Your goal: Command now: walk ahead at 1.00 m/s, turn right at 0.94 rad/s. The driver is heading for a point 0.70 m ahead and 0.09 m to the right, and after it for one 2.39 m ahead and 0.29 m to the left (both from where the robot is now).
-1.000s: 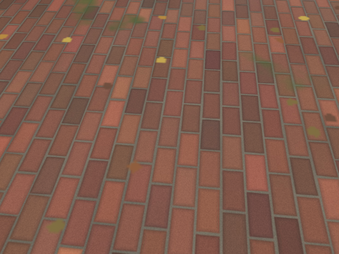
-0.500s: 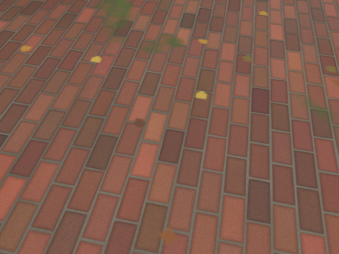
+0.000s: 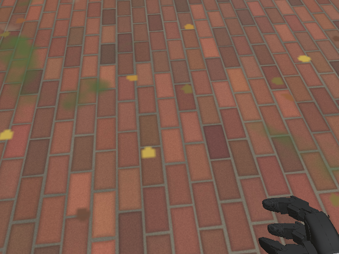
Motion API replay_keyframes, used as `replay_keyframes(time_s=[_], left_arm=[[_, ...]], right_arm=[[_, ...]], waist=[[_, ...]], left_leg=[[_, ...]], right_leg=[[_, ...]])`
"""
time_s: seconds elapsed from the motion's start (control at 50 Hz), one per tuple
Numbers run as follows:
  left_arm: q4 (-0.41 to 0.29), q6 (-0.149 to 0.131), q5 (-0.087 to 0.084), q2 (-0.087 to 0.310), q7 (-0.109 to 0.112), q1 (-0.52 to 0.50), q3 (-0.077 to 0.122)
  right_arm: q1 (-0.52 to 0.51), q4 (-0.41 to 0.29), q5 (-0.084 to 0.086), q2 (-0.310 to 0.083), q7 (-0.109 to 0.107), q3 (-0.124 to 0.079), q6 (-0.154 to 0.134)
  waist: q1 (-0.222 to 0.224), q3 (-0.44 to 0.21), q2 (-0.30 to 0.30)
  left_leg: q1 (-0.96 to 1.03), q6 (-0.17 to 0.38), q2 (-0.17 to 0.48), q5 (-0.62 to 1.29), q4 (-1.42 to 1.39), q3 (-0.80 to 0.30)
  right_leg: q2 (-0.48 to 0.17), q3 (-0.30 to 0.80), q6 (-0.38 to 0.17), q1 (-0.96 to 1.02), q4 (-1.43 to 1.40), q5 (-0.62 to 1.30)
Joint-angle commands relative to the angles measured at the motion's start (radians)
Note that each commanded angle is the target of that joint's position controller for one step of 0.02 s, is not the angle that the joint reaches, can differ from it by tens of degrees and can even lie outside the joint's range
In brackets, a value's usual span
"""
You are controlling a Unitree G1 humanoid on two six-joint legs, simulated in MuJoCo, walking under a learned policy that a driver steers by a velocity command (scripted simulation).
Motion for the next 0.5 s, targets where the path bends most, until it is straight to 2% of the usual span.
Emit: replay_keyframes(time_s=[0.02, 0.04, 0.06, 0.08, 0.1, 0.12, 0.14, 0.16, 0.18, 0.2, 0.22, 0.24, 0.26, 0.28, 0.3, 0.36, 0.4, 0.42, 0.44, 0.46, 0.48, 0.5], left_arm=[[-0.074, -0.019, -0.006, 0.192, -0.003, -0.034, 0.056], [-0.077, -0.016, -0.003, 0.196, 0.001, -0.037, 0.06], [-0.083, -0.016, 0.001, 0.21, 0.005, -0.049, 0.064], [-0.089, -0.017, 0.009, 0.241, 0.003, -0.072, 0.07], [-0.105, -0.022, 0.011, 0.258, 0.0, -0.141, 0.072], [-0.142, -0.036, 0.012, 0.151, 0.002, -0.186, 0.043], [-0.207, -0.036, -0.035, -0.006, 0.002, -0.092, -0.002], [-0.202, -0.018, -0.014, 0.065, 0.01, -0.106, -0.01], [-0.192, -0.002, 0.01, 0.117, 0.006, -0.187, 0.001], [-0.195, 0.008, 0.023, 0.121, -0.009, -0.232, 0.003], [-0.208, 0.019, 0.034, 0.107, -0.026, -0.28, 0.002], [-0.229, 0.032, 0.039, 0.079, -0.042, -0.287, -0.006], [-0.245, 0.045, 0.039, 0.049, -0.051, -0.321, -0.017], [-0.271, 0.055, 0.036, 0.032, -0.057, -0.331, -0.025], [-0.29, 0.062, 0.036, 0.03, -0.061, -0.362, -0.032], [-0.348, 0.067, 0.031, 0.041, -0.072, -0.453, -0.045], [-0.367, 0.067, 0.031, 0.049, -0.084, -0.533, -0.052], [-0.376, 0.066, 0.032, 0.04, -0.091, -0.572, -0.059], [-0.378, 0.063, 0.029, 0.031, -0.096, -0.595, -0.064], [-0.372, 0.061, 0.029, 0.034, -0.095, -0.595, -0.064], [-0.358, 0.06, 0.028, 0.046, -0.089, -0.57, -0.061], [-0.338, 0.059, 0.029, 0.066, -0.081, -0.508, -0.053]], right_arm=[[-0.064, -0.063, 0.019, -0.098, -0.003, -0.03, -0.007], [-0.044, -0.06, 0.017, -0.117, -0.007, -0.038, -0.011], [0.014, -0.042, 0.016, -0.15, -0.015, -0.053, -0.016], [0.141, -0.009, 0.019, -0.202, -0.027, -0.077, -0.022], [0.354, 0.04, 0.017, -0.247, -0.041, -0.102, -0.028], [0.601, 0.083, -0.009, -0.326, -0.063, -0.135, -0.032], [0.545, 0.078, -0.052, -0.403, -0.058, -0.148, -0.027], [0.411, 0.065, -0.033, -0.341, -0.049, -0.154, -0.017], [0.328, 0.048, -0.022, -0.229, -0.044, -0.132, -0.01], [0.319, 0.068, -0.018, -0.18, -0.039, -0.121, -0.007], [0.353, 0.102, -0.018, -0.162, -0.038, -0.115, -0.008], [0.389, 0.141, -0.014, -0.139, -0.038, -0.107, -0.016], [0.426, 0.178, -0.001, -0.105, -0.031, -0.1, -0.024], [0.435, 0.193, 0.008, -0.105, -0.023, -0.099, -0.036], [0.434, 0.202, 0.014, -0.102, -0.015, -0.1, -0.045], [0.396, 0.215, 0.01, -0.129, -0.014, -0.104, -0.067], [0.434, 0.242, 0.008, -0.145, -0.019, -0.106, -0.07], [0.46, 0.254, 0.007, -0.159, -0.022, -0.109, -0.068], [0.482, 0.264, 0.005, -0.175, -0.026, -0.111, -0.066], [0.502, 0.267, 0.004, -0.196, -0.032, -0.115, -0.062], [0.525, 0.268, 0.006, -0.224, -0.041, -0.121, -0.053], [0.526, 0.266, 0.007, -0.258, -0.052, -0.13, -0.04]], waist=[[-0.011, 0.034, -0.04], [-0.019, 0.013, -0.052], [-0.048, -0.031, -0.059], [-0.119, -0.12, -0.053], [-0.255, -0.221, -0.041], [-0.348, -0.358, 0.068], [-0.22, -0.422, 0.391], [-0.177, -0.332, 0.351], [-0.184, -0.199, 0.192], [-0.177, -0.119, 0.087], [-0.175, -0.075, 0.065], [-0.157, -0.049, 0.101], [-0.154, -0.021, 0.097], [-0.135, -0.014, 0.117], [-0.128, 0.001, 0.097], [-0.093, 0.06, 0.08], [-0.109, 0.114, 0.04], [-0.119, 0.137, 0.033], [-0.123, 0.14, 0.032], [-0.117, 0.12, 0.044], [-0.098, 0.083, 0.07], [-0.053, 0.034, 0.102]], left_leg=[[0.298, 0.014, -0.107, 0.121, -0.173, 0.126], [0.334, 0.02, -0.123, 0.095, -0.223, 0.116], [0.407, 0.029, -0.149, 0.034, -0.246, 0.109], [0.543, 0.042, -0.171, -0.066, -0.239, 0.109], [0.777, 0.057, -0.133, -0.123, -0.218, 0.098], [1.022, 0.081, 0.066, -0.469, -0.213, -0.094], [1.158, 0.147, 0.337, -0.764, -0.455, -0.656], [1.049, 0.19, 0.326, -0.919, -0.528, -0.784], [0.916, 0.18, 0.267, -0.833, -0.506, -0.567], [0.806, 0.167, 0.216, -0.612, -0.493, -0.384], [0.74, 0.146, 0.17, -0.448, -0.499, -0.245], [0.702, 0.136, 0.154, -0.352, -0.505, -0.159], [0.688, 0.114, 0.127, -0.257, -0.517, -0.077], [0.679, 0.115, 0.144, -0.169, -0.522, -0.034], [0.659, 0.112, 0.14, -0.084, -0.541, 0.025], [0.586, 0.102, 0.11, 0.076, -0.607, 0.205], [0.598, 0.086, 0.07, 0.188, -0.644, 0.305], [0.614, 0.074, 0.063, 0.268, -0.651, 0.346], [0.635, 0.056, 0.055, 0.434, -0.634, 0.385], [0.67, 0.049, 0.055, 0.689, -0.585, 0.41], [0.723, 0.042, 0.064, 0.921, -0.51, 0.418], [0.758, 0.037, 0.087, 1.086, -0.401, 0.416]], right_leg=[[-0.182, 0.213, -0.078, -0.228, -0.113, 0.45], [-0.191, 0.227, -0.057, -0.174, -0.064, 0.506], [-0.194, 0.236, -0.034, -0.125, 0.023, 0.633], [-0.188, 0.225, -0.01, -0.101, 0.182, 0.746], [-0.154, 0.197, 0.015, -0.194, 0.423, 0.723], [-0.105, 0.124, 0.019, -0.359, 0.765, 0.41], [-0.02, 0.016, 0.049, -0.666, 1.022, -0.217], [-0.114, -0.03, 0.033, -0.793, 1.102, -0.1], [-0.177, -0.067, 0.037, -0.807, 1.073, 0.0], [-0.212, -0.082, 0.047, -0.779, 1.023, 0.046], [-0.239, -0.082, 0.054, -0.76, 0.995, 0.052], [-0.26, -0.082, 0.061, -0.76, 0.985, 0.057], [-0.277, -0.089, 0.06, -0.779, 0.99, 0.07], [-0.285, -0.094, 0.061, -0.803, 0.985, 0.086], [-0.293, -0.106, 0.063, -0.817, 0.975, 0.118], [-0.291, -0.147, 0.067, -0.793, 0.835, 0.26], [-0.269, -0.23, 0.051, -0.759, 0.671, 0.31], [-0.255, -0.273, 0.035, -0.728, 0.587, 0.319], [-0.229, -0.321, 0.013, -0.671, 0.513, 0.318], [-0.187, -0.364, -0.005, -0.6, 0.47, 0.307], [-0.145, -0.391, -0.02, -0.541, 0.449, 0.278], [-0.113, -0.393, -0.035, -0.461, 0.431, 0.233]])
Velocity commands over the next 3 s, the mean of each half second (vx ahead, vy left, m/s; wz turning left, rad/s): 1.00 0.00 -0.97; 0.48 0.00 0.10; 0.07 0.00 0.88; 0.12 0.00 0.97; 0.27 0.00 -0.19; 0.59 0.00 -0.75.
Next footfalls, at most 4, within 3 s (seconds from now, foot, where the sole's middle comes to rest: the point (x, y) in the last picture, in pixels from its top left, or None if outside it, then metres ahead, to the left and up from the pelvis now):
0.12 left None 0.32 0.20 -0.77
0.56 right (224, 219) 0.64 -0.12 -0.77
0.98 left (233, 154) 0.97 -0.16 -0.77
1.44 right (275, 156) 0.98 -0.36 -0.77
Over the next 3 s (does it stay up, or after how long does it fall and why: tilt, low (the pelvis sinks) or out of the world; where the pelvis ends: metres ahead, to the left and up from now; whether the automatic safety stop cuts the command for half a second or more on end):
stays up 1.26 0.02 0.00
